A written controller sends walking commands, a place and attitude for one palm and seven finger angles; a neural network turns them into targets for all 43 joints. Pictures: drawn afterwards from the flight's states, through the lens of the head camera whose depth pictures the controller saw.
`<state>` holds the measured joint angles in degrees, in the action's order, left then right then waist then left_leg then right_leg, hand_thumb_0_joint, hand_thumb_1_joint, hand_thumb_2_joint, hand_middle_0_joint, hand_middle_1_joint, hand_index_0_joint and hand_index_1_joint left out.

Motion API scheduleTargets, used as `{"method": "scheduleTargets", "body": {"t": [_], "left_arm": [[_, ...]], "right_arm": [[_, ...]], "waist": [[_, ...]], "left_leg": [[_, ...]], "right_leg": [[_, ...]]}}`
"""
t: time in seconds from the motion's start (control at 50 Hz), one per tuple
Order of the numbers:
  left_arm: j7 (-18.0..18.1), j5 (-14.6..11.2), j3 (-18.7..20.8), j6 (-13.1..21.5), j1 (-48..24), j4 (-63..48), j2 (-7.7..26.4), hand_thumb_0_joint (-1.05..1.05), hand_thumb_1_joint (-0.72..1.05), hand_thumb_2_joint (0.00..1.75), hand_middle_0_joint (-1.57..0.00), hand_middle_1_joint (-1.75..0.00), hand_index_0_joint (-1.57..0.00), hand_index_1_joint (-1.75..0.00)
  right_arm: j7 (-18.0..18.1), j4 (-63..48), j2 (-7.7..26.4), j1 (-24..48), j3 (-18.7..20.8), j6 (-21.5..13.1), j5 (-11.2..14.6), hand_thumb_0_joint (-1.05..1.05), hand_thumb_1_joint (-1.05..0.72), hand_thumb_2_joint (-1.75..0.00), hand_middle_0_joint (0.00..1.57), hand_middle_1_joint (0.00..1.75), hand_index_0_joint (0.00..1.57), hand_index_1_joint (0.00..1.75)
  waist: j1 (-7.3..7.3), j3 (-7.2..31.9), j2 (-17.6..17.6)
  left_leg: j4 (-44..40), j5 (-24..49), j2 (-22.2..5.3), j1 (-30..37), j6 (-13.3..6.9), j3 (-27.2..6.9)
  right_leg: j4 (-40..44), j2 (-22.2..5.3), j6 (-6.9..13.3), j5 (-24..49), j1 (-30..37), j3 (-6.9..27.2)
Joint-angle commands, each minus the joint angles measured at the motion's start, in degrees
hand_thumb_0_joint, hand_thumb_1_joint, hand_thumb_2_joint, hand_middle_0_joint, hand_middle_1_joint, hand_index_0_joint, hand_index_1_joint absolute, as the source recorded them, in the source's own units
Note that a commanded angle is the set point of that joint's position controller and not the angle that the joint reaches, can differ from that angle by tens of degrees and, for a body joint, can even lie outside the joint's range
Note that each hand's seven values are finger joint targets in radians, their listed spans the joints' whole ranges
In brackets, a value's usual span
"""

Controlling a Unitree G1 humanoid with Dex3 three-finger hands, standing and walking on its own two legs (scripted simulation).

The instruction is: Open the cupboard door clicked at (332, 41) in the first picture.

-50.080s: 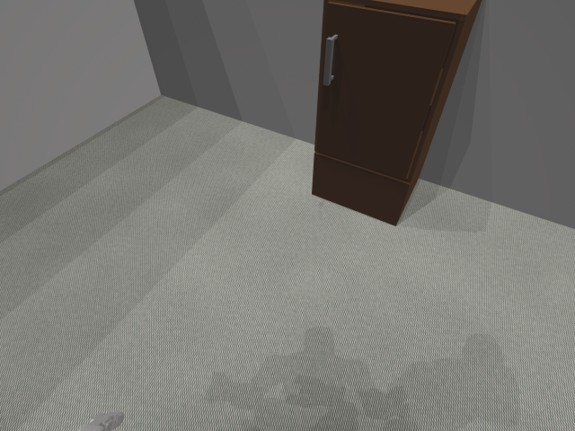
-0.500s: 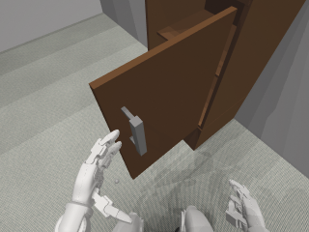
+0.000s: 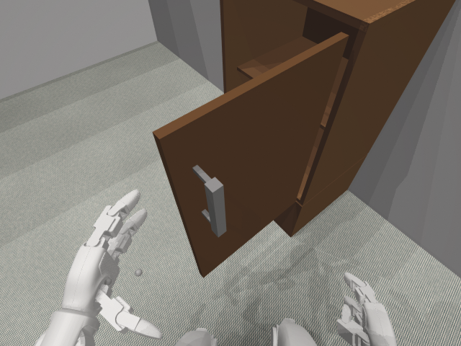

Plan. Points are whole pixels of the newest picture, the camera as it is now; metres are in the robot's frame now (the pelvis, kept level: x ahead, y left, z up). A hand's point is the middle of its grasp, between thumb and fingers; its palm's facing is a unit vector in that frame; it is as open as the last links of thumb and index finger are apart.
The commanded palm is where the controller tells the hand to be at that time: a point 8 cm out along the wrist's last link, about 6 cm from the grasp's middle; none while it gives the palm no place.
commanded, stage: draw the hand back to the body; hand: left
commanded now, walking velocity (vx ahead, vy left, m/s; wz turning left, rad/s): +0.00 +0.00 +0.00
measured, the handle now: (209, 203) +0.35 +0.06 +0.04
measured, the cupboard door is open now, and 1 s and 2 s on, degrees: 91 91 91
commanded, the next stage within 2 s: step back with the hand held close in 1.34 s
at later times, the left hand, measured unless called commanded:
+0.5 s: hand (61, 253) +0.21 +0.22 +0.15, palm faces +0.21 -0.91 -0.35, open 14.5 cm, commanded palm +0.18 +0.27 +0.18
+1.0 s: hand out of the picture +0.23 +0.28 +0.25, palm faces +0.45 -0.78 -0.43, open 8.7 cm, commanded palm +0.18 +0.31 +0.26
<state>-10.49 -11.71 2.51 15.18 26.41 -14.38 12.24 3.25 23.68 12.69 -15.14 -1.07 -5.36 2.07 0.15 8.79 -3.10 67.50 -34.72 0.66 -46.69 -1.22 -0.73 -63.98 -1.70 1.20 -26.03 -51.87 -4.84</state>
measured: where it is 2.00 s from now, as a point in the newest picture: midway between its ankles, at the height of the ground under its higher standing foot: outside the picture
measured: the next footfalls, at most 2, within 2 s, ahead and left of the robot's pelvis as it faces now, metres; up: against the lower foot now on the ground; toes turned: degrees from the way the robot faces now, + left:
none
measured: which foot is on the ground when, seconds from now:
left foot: down 0.00-1.00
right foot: down 0.00-1.00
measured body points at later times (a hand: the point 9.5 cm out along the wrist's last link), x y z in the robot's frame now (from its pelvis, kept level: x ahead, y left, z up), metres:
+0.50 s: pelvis +0.03 +0.02 +0.06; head +0.03 +0.01 +0.51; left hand +0.20 +0.27 +0.17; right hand +0.20 -0.20 -0.01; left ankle -0.01 +0.10 -0.65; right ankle +0.05 -0.11 -0.65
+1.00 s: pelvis +0.04 +0.01 +0.09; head +0.02 -0.01 +0.54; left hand +0.20 +0.31 +0.28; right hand +0.23 -0.21 +0.01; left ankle -0.01 +0.10 -0.65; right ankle +0.05 -0.11 -0.65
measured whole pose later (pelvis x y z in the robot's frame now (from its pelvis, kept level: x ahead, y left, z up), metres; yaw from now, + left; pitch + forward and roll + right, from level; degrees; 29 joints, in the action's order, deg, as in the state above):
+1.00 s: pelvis +0.04 +0.01 +0.09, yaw -1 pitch -4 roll -1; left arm 6.7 -2.4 19.7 4.7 26.9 -23.5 20.6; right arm 5.0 35.6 13.5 -12.3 -1.9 -8.6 0.0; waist 4.0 -0.1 -4.3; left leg 26.6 -19.7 1.0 -3.4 -2.1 0.6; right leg -25.2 -0.6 -0.4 -12.5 -9.2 -3.3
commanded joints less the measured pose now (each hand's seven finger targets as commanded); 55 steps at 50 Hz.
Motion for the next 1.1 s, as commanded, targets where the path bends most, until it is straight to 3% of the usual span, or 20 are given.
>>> {"method": "scheduleTargets", "body": {"t": [0.0,0.06,0.14,0.2,0.24,0.26,0.28,0.3,0.32,0.36,0.42,0.54,0.58,0.7,0.76,0.94,1.0,1.06,1.08], "left_arm": [[0.01,-1.07,0.76,1.3,-0.85,-11.13,2.6,0.0,-0.5,0.3,-0.15,-0.3,-0.15,-0.3],[-0.96,-0.58,1.9,1.34,-0.11,-12.92,5.07,0.0,-0.5,0.3,-0.15,-0.3,-0.15,-0.3],[-0.98,-1.81,7.03,1.67,2.14,-16.29,8.58,0.0,-0.5,0.3,-0.15,-0.3,-0.15,-0.3],[-0.46,-2.85,9.61,1.28,1.92,-17.73,9.6,0.0,-0.4,0.34,-0.15,-0.3,-0.15,-0.3],[-0.73,-3.55,9.64,0.55,2.17,-17.48,8.71,0.0,-0.32,0.37,-0.16,-0.3,-0.16,-0.3],[7.37,5.64,11.3,-3.34,3.7,-19.69,16.82,0.0,-0.29,0.39,-0.16,-0.3,-0.16,-0.3],[10.91,6.6,7.8,-5.76,5.47,-21.05,10.79,0.0,-0.26,0.4,-0.16,-0.3,-0.16,-0.3],[12.64,7.18,6.95,-7.11,5.84,-21.5,9.68,0.0,-0.22,0.42,-0.16,-0.3,-0.16,-0.3],[13.76,8.08,4.89,-8.12,6.92,-21.28,7.54,0.0,-0.18,0.43,-0.16,-0.3,-0.16,-0.3],[15.95,9.18,6.29,-9.34,6.43,-21.62,9.48,0.0,-0.12,0.47,-0.16,-0.3,-0.16,-0.3],[17.84,10.19,8.56,-9.99,4.91,-20.72,11.57,0.0,-0.01,0.51,-0.17,-0.3,-0.17,-0.3],[19.35,10.91,12.18,-9.48,1.93,-22.31,13.87,0.0,0.2,0.6,-0.18,-0.3,-0.18,-0.3],[19.48,10.86,13.51,-9.25,1.9,-22.01,14.23,0.0,0.27,0.63,-0.18,-0.3,-0.18,-0.3],[18.96,10.24,17.06,-8.61,-0.44,-20.03,15.4,0.0,0.48,0.72,-0.19,-0.3,-0.19,-0.3],[18.74,9.95,19.29,-7.98,-0.28,-20.27,16.21,0.0,0.58,0.76,-0.19,-0.3,-0.19,-0.3],[18.63,9.26,25.45,-6.57,-5.33,-21.36,19.71,0.0,0.9,0.9,-0.2,-0.3,-0.2,-0.3],[17.77,8.92,22.15,-7.19,-2.49,-15.83,15.47,0.0,0.9,0.9,-0.2,-0.3,-0.2,-0.3],[17.54,8.88,21.91,-6.97,-3.74,-16.21,15.81,0.0,0.9,0.9,-0.2,-0.3,-0.2,-0.3],[17.57,8.98,22.08,-6.76,-4.52,-17.5,16.31,0.0,0.9,0.9,-0.2,-0.3,-0.2,-0.3]], "right_arm": [[0.88,-10.86,7.48,3.48,1.92,-3.65,0.12,0.0,-0.9,-0.9,0.2,0.3,0.2,0.3],[1.14,-10.77,7.82,2.41,1.68,-4.58,-0.03,0.0,-0.9,-0.9,0.2,0.3,0.2,0.3],[1.22,-10.5,7.28,2.18,1.49,-5.44,-0.04,0.0,-0.9,-0.9,0.2,0.3,0.2,0.3],[1.19,-9.97,7.07,2.52,1.27,-5.8,0.05,0.0,-0.9,-0.9,0.2,0.3,0.2,0.3],[1.17,-9.39,6.97,2.49,1.16,-6.14,0.4,0.0,-0.9,-0.9,0.2,0.3,0.2,0.3],[2.68,-8.79,6.73,2.24,1.61,-4.93,-0.45,0.0,-0.9,-0.9,0.2,0.3,0.2,0.3],[3.02,-9.18,5.63,1.9,1.05,-4.72,-0.77,0.0,-0.9,-0.9,0.2,0.3,0.2,0.3],[3.0,-8.82,5.89,2.06,1.1,-4.88,-0.83,0.0,-0.9,-0.9,0.2,0.3,0.2,0.3],[2.95,-7.89,5.61,2.02,0.84,-4.7,-0.92,0.0,-0.9,-0.9,0.2,0.3,0.2,0.3],[2.93,-6.79,6.02,2.13,0.81,-4.46,-1.04,0.0,-0.9,-0.9,0.2,0.3,0.2,0.3],[3.38,-5.59,6.43,3.21,0.82,-4.65,-1.3,0.0,-0.9,-0.9,0.2,0.3,0.2,0.3],[3.58,-2.85,6.44,4.41,0.38,-6.29,-1.59,0.0,-0.9,-0.9,0.2,0.3,0.2,0.3],[3.43,-1.8,6.3,4.57,0.37,-6.7,-1.78,0.0,-0.9,-0.9,0.2,0.3,0.2,0.3],[2.84,0.53,6.62,7.14,0.53,-6.86,-1.88,0.0,-0.9,-0.9,0.2,0.3,0.2,0.3],[2.57,1.22,6.26,7.56,0.73,-6.68,-2.0,0.0,-0.9,-0.9,0.2,0.3,0.2,0.3],[1.99,3.29,6.24,9.21,1.18,-6.15,-2.17,0.0,-0.9,-0.9,0.2,0.3,0.2,0.3],[1.65,3.79,6.62,9.39,1.56,-5.37,-2.0,0.0,-0.9,-0.9,0.2,0.3,0.2,0.3],[1.53,3.62,6.83,9.82,1.9,-4.66,-2.0,0.0,-0.9,-0.9,0.2,0.3,0.2,0.3],[1.6,3.45,6.93,10.1,1.97,-4.6,-2.03,0.0,-0.9,-0.9,0.2,0.3,0.2,0.3]], "waist": [[-1.82,4.45,4.56],[-1.36,4.64,3.17],[0.54,6.42,0.73],[1.16,6.06,-0.41],[0.6,4.31,-0.85],[3.07,6.2,-1.7],[1.5,3.08,-2.69],[1.18,2.44,-0.65],[1.07,0.54,-2.88],[1.17,-0.07,-2.15],[1.29,-0.81,2.41],[2.19,-1.05,-1.22],[2.44,-1.08,-0.11],[3.06,-4.76,-0.98],[3.46,-4.25,0.43],[3.85,-5.34,-2.94],[3.48,-8.7,0.79],[3.46,-8.33,2.02],[3.57,-6.97,0.85]], "left_leg": [[-15.59,9.59,0.96,1.11,0.52,-2.05],[-17.78,10.21,0.54,4.47,0.86,-2.66],[-19.72,15.06,0.41,7.77,1.38,-2.58],[-21.24,17.14,0.2,9.31,1.76,-2.66],[-22.01,18.46,-0.07,10.75,2.04,-2.67],[-25.97,18.77,-1.21,12.43,1.19,-2.05],[-26.97,19.29,-0.86,13.21,1.24,-2.0],[-27.42,19.63,-1.17,13.31,1.31,-2.57],[-27.69,21.41,-1.35,14.53,1.11,-1.89],[-28.99,25.19,-1.83,17.13,1.4,-2.35],[-31.23,25.69,-1.89,19.81,0.93,-1.94],[-36.3,32.8,-2.27,26.82,2.01,-2.07],[-37.43,36.07,-2.33,28.66,2.26,-1.79],[-41.7,36.77,-2.39,31.65,2.29,-1.14],[-43.11,38.94,-2.49,33.65,2.21,-0.68],[-46.11,40.43,-2.38,37.16,2.08,0.31],[-46.95,38.13,-2.63,36.78,1.39,0.52],[-47.82,34.15,-2.47,37.08,0.74,0.58],[-47.91,33.59,-2.31,37.51,0.6,0.68]], "right_leg": [[15.13,1.82,-0.06,0.28,16.07,2.54],[15.06,1.97,0.05,1.56,16.58,1.29],[15.21,2.25,0.47,6.62,21.1,0.86],[16.14,2.42,0.62,8.5,23.55,0.57],[17.06,2.59,0.41,10.03,23.71,0.16],[19.51,0.9,0.84,9.27,27.1,3.24],[20.86,0.74,0.57,9.51,26.83,2.6],[21.61,0.78,0.5,9.6,27.3,2.27],[22.24,0.53,0.3,10.41,27.74,2.24],[23.64,0.74,0.28,12.52,29.5,1.65],[26.39,0.83,0.08,13.9,32.97,1.65],[30.13,0.66,0.08,17.54,38.59,1.53],[31.41,0.65,-0.04,19.94,40.72,1.33],[35.95,0.91,0.18,21.55,44.93,1.43],[37.12,0.98,0.09,23.77,47.19,1.53],[40.75,0.99,0.23,26.16,50.32,2.32],[42.18,1.12,0.07,24.96,49.29,2.13],[42.8,1.09,-0.11,22.73,49.54,2.37],[42.83,1.04,-0.1,22.49,50.1,2.6]]}}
